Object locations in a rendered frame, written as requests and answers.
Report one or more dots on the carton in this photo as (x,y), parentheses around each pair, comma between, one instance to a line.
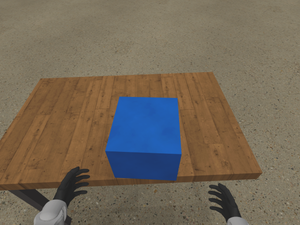
(144,141)

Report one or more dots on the right robot hand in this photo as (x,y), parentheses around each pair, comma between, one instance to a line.
(229,207)

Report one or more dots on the table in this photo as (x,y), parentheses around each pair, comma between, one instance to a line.
(66,122)

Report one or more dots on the robot left forearm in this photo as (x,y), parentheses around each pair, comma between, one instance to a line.
(53,213)

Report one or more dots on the left robot hand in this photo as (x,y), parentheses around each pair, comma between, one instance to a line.
(65,191)

